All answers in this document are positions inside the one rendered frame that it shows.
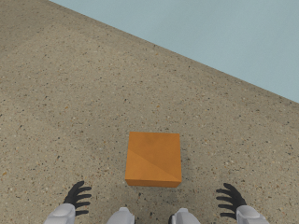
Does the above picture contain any robot right forearm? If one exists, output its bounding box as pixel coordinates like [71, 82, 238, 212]
[235, 205, 269, 224]

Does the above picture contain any left robot thigh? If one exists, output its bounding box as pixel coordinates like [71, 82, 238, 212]
[106, 211, 135, 224]

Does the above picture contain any robot right hand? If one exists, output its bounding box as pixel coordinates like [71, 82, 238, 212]
[216, 183, 247, 220]

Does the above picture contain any robot right shin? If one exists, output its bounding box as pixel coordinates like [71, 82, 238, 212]
[177, 208, 189, 213]

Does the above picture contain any robot left hand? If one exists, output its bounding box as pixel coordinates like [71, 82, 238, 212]
[63, 180, 92, 217]

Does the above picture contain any carton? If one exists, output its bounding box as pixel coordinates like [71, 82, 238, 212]
[124, 132, 182, 188]

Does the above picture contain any robot left forearm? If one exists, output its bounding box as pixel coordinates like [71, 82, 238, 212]
[43, 203, 76, 224]

